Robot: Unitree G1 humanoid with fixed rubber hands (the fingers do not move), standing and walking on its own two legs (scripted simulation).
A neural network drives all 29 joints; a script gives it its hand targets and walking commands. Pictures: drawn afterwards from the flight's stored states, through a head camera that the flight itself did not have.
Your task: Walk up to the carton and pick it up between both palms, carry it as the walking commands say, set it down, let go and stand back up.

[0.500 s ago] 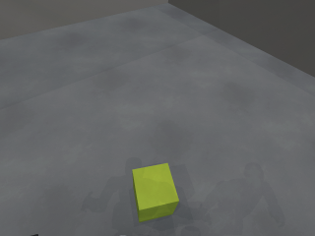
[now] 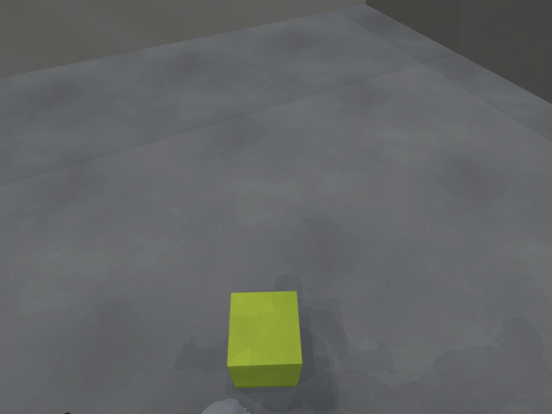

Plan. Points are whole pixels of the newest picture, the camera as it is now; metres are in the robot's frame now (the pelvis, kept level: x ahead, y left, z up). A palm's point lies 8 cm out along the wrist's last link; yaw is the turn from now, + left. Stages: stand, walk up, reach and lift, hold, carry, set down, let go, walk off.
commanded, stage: walk up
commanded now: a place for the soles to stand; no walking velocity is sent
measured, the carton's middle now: (265, 340) +0.44 +0.05 -0.60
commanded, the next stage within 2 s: none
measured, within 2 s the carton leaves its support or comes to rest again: neither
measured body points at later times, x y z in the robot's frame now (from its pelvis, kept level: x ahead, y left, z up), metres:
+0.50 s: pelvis +0.00 +0.02 +0.02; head +0.03 +0.01 +0.47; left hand +0.05 +0.36 -0.08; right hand +0.18 -0.29 -0.09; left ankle +0.01 +0.13 -0.69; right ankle +0.03 -0.13 -0.69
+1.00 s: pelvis +0.01 +0.02 +0.05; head +0.02 +0.02 +0.50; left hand +0.05 +0.35 -0.07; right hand +0.20 -0.27 -0.06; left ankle +0.01 +0.13 -0.69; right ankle +0.03 -0.13 -0.69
